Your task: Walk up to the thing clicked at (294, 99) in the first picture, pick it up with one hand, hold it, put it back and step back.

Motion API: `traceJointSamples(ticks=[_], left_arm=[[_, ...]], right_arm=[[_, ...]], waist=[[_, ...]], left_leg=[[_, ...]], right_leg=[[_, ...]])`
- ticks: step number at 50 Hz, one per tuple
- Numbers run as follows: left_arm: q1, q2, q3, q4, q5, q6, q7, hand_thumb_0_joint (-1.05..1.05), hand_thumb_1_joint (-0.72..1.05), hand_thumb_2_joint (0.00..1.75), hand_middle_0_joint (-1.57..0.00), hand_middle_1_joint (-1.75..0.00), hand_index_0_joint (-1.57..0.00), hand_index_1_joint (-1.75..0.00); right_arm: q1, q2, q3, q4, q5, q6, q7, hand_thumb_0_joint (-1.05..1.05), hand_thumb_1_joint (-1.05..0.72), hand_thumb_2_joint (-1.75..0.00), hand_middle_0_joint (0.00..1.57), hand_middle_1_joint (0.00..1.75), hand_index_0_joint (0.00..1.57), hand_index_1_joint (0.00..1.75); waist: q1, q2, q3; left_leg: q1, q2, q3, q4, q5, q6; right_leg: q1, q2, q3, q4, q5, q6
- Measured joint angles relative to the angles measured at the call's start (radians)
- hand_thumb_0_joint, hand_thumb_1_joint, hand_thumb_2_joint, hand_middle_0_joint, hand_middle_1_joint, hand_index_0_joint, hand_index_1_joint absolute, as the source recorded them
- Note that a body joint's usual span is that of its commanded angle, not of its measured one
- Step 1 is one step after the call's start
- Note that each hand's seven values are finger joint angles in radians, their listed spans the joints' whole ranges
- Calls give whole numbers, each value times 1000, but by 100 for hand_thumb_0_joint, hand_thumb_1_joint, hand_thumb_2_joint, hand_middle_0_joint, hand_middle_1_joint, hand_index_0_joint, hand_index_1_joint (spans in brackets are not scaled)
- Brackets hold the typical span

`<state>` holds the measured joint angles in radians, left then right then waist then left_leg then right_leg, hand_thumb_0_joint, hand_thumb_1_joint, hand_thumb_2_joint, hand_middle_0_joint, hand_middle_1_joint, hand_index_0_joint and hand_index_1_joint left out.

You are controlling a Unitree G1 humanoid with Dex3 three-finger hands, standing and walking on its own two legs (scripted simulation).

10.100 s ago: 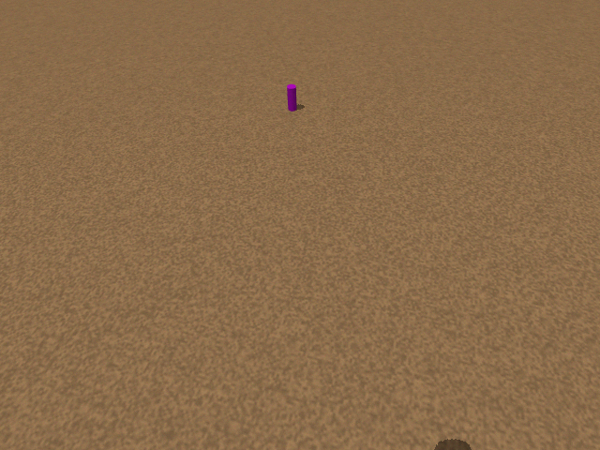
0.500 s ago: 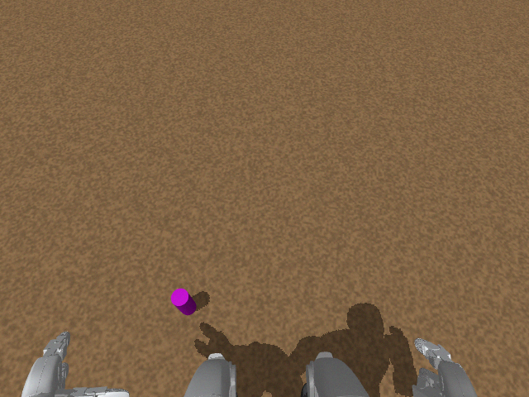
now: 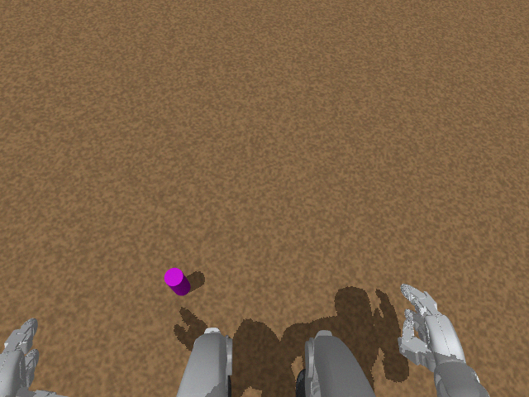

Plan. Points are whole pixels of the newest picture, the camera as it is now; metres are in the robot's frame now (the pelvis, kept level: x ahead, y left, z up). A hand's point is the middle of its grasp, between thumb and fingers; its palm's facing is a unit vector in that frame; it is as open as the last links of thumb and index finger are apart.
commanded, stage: go down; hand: left
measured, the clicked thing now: (178, 282) +0.40 +0.25 -0.57
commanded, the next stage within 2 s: approach in 1.98 s
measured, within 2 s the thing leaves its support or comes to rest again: neither
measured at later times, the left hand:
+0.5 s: hand (51, 327) +0.23 +0.39 -0.19, palm faces +0.27 -0.94 -0.19, open 17.6 cm
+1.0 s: hand (51, 312) +0.27 +0.42 -0.23, palm faces +0.28 -0.95 -0.13, open 17.4 cm
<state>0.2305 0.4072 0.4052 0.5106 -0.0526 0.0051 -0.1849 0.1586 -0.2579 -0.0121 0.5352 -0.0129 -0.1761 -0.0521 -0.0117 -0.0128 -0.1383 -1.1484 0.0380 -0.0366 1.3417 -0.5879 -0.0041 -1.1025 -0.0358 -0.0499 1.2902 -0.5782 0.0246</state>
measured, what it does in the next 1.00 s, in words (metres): lowers itself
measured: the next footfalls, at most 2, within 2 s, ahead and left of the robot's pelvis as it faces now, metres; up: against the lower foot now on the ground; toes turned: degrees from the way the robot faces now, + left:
none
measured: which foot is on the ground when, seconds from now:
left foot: down 0.00-1.00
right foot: down 0.00-1.00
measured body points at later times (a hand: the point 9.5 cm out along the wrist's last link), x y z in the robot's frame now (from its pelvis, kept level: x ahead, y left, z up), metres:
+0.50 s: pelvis -0.05 -0.01 -0.16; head +0.14 +0.03 +0.25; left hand +0.22 +0.44 -0.18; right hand +0.13 -0.28 -0.27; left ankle +0.02 +0.12 -0.61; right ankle +0.02 -0.14 -0.61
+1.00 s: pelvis -0.07 -0.01 -0.22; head +0.15 +0.04 +0.17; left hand +0.25 +0.47 -0.22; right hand +0.11 -0.29 -0.33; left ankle +0.02 +0.12 -0.61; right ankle +0.02 -0.14 -0.61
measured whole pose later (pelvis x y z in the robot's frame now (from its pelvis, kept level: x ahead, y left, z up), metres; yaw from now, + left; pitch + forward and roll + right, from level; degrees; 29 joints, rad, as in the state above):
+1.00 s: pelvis -0.07 -0.01 -0.22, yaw -4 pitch +33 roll -6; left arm -0.36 0.81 0.88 1.00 -0.24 -0.36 -0.68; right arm 0.07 -0.36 0.07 0.68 -0.04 -0.22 -0.08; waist -0.01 -0.03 -0.11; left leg -2.01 0.04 -0.12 2.12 -0.69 -0.02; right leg -1.95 -0.02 -0.08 2.05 -0.68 0.01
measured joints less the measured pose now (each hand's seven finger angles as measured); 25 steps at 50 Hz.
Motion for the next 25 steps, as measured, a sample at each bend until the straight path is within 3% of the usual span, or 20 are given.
traceJointSamples(ticks=[7, 11, 17, 25], left_arm=[[-151, 64, 110, 126, -71, -190, -119, -1, -56, 2, -8, -5, -9, -4], [-256, 117, 171, 201, -99, -264, -197, -1, -56, 2, -7, -5, -8, -4], [-354, 181, 255, 292, -127, -307, -300, -1, -56, 4, -5, -5, -6, -4], [-456, 265, 352, 395, -154, -348, -387, -1, -58, 6, -4, -7, -6, -5]], right_arm=[[-25, -37, 2, 37, -2, -25, 3, 1, -93, -90, 20, 30, 21, 30], [-50, -49, 8, 76, -9, -26, 1, 1, -93, -90, 20, 30, 21, 30], [-71, -55, 21, 116, -15, -20, -1, 1, -91, -90, 20, 30, 21, 30], [-70, -63, 39, 142, -18, -29, -10, 1, -90, -89, 20, 30, 21, 30]], waist=[[10, -9, -21], [14, -12, -23], [14, -5, -18], [16, -13, -9]], left_leg=[[-245, -4, -7, 207, -52, -3], [-379, -2, -19, 327, -77, -7], [-527, 2, -35, 455, -91, -13], [-661, 3, -51, 566, -85, -20]], right_leg=[[-248, -5, 5, 217, -59, -2], [-379, -2, 0, 336, -86, -7], [-524, 4, -6, 459, -99, -14], [-658, 8, -13, 571, -92, -21]])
